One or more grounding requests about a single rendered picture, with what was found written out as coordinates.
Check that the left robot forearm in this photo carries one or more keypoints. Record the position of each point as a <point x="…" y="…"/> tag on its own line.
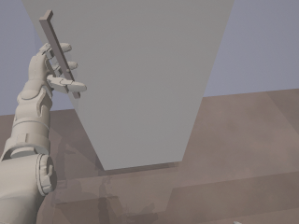
<point x="31" y="124"/>

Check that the fridge door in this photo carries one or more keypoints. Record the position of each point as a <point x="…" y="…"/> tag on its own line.
<point x="145" y="64"/>

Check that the robot left upper arm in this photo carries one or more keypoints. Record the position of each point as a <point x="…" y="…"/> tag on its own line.
<point x="24" y="184"/>

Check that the left robot hand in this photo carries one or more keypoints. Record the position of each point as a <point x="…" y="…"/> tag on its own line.
<point x="41" y="69"/>

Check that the handle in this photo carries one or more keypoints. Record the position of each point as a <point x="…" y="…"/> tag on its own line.
<point x="56" y="47"/>

